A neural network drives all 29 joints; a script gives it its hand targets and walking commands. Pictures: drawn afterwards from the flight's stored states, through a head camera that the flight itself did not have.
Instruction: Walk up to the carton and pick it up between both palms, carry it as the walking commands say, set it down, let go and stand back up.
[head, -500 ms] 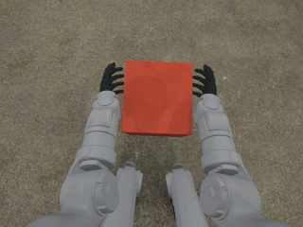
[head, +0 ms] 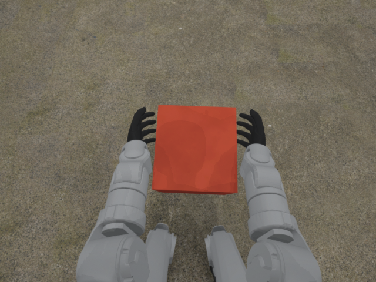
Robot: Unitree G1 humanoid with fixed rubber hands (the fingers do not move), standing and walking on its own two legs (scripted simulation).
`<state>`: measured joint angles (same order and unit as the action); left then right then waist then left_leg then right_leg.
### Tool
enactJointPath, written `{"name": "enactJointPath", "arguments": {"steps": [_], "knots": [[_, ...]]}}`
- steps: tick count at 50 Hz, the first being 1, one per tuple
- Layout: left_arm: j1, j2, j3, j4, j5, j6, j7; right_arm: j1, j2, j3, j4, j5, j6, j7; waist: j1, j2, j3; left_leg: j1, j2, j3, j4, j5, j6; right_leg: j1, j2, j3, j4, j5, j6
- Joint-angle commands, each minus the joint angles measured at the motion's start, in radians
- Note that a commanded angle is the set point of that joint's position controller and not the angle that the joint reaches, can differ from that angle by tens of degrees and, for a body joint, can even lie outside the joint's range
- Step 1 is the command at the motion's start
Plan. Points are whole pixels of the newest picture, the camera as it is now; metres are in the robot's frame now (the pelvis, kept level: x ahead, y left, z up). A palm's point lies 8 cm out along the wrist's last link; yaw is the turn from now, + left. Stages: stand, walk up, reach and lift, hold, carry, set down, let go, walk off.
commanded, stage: reach and lift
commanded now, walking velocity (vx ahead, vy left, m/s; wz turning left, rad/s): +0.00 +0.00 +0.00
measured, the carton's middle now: (194, 154) +0.42 +0.00 -0.13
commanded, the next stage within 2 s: none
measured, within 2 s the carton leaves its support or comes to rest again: neither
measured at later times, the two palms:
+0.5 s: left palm (129, 137) +0.40 +0.13 +0.03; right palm (269, 140) +0.40 -0.13 +0.04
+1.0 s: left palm (116, 128) +0.38 +0.13 +0.11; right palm (289, 131) +0.38 -0.13 +0.11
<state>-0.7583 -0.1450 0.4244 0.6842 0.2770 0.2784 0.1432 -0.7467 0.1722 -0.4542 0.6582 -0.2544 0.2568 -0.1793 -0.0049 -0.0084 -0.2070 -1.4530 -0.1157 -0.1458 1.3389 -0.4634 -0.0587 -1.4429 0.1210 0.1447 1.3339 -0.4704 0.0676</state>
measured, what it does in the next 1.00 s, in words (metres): rises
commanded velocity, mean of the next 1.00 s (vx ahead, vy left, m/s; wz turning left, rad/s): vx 0.00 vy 0.00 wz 0.00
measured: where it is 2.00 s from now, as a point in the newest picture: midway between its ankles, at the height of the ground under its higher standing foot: (187, 279)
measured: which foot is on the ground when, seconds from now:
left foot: down 0.00-1.00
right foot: down 0.00-1.00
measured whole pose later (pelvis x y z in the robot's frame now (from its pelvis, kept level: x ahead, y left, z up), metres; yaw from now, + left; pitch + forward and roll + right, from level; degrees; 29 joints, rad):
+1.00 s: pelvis +0.03 +0.00 +0.13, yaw +0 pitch +15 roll +0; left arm -0.47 -0.22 0.39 0.54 0.33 0.35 0.09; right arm -0.49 0.23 -0.41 0.55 -0.33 0.32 -0.08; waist -0.01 -0.01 -0.10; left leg -0.69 -0.07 -0.16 0.70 -0.27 -0.03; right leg -0.68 0.07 0.17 0.69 -0.27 0.04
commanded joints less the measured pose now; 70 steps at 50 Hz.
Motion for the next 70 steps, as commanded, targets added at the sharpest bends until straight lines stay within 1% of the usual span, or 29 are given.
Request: {"name": "enactJointPath", "arguments": {"steps": [1, 13, 27, 39, 48, 55, 61, 70], "knots": [[-0.559, -1.034, -0.543, 0.081, -0.128, -0.02, -0.297, -0.542, 1.016, 0.557, 0.118, 0.119, 0.004, 0.329, 0.003, 0.02, -0.723, 0.5, -0.06, 0.157, -0.187, 0.225, 0.018, 0.418, 0.062, -0.164, -0.181, 0.219, -0.025], [-0.454, -1.05, -0.573, 0.054, -0.123, -0.024, -0.3, -0.425, 1.027, 0.585, 0.092, 0.107, 0.005, 0.333, -0.004, 0.023, -0.645, 0.629, -0.052, 0.133, -0.307, 0.274, 0.021, 0.564, 0.049, -0.137, -0.301, 0.277, -0.031], [-0.33, -1.042, -0.57, 0.025, -0.102, -0.019, -0.31, -0.296, 1.021, 0.588, 0.082, 0.078, 0.011, 0.343, -0.004, 0.013, -0.539, 0.781, -0.032, 0.112, -0.476, 0.364, 0.022, 0.748, 0.029, -0.103, -0.475, 0.373, -0.037], [-0.271, -1.043, -0.573, -0.02, -0.086, 0.002, -0.322, -0.23, 1.021, 0.583, 0.062, 0.052, 0.031, 0.36, -0.004, 0.011, -0.453, 0.916, -0.018, 0.108, -0.626, 0.38, 0.025, 0.9, 0.014, -0.091, -0.627, 0.393, -0.038], [-0.239, -1.062, -0.593, -0.058, -0.094, 0.045, -0.33, -0.2, 1.035, 0.593, 0.029, 0.058, 0.069, 0.376, -0.006, 0.014, -0.396, 1.044, -0.009, 0.101, -0.724, 0.388, 0.027, 1.02, 0.005, -0.092, -0.72, 0.395, -0.039], [-0.193, -1.076, -0.595, -0.07, -0.104, 0.094, -0.336, -0.158, 1.038, 0.595, 0.005, 0.074, 0.116, 0.384, -0.009, 0.019, -0.33, 1.139, -0.002, 0.089, -0.796, 0.423, 0.028, 1.114, -0.004, -0.092, -0.785, 0.429, -0.04], [-0.158, -1.074, -0.594, -0.087, -0.12, 0.136, -0.341, -0.13, 1.035, 0.607, -0.027, 0.097, 0.158, 0.384, -0.007, 0.014, -0.265, 1.213, 0.002, 0.082, -0.854, 0.443, 0.03, 1.204, -0.008, -0.089, -0.844, 0.449, -0.04], [-0.149, -1.065, -0.607, -0.136, -0.16, 0.211, -0.348, -0.108, 1.034, 0.621, -0.078, 0.129, 0.236, 0.381, -0.008, 0.009, -0.165, 1.311, 0.009, 0.08, -0.916, 0.433, 0.032, 1.299, -0.015, -0.086, -0.912, 0.435, -0.044]]}}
